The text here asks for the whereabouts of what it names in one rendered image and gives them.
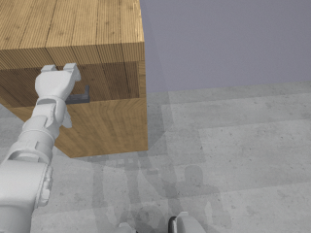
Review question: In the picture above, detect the robot shin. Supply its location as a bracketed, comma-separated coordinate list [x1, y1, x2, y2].
[119, 222, 131, 228]
[176, 212, 189, 218]

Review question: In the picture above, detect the robot left shin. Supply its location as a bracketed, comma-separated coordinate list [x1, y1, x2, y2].
[119, 222, 131, 228]

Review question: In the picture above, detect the robot left hand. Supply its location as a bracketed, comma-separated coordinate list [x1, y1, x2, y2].
[35, 62, 82, 128]

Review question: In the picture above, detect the robot right shin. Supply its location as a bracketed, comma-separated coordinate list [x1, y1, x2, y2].
[176, 212, 189, 218]

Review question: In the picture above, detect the left robot forearm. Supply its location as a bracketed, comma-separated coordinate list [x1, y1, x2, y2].
[0, 95, 66, 170]

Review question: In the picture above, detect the left robot upper arm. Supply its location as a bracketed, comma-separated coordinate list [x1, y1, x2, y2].
[0, 159, 53, 233]

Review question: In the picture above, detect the drawer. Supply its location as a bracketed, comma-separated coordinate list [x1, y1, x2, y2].
[0, 61, 140, 108]

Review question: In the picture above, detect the cabinet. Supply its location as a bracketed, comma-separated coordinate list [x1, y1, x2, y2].
[0, 0, 149, 158]

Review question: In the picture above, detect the handle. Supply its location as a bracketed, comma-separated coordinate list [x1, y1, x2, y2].
[65, 84, 90, 105]

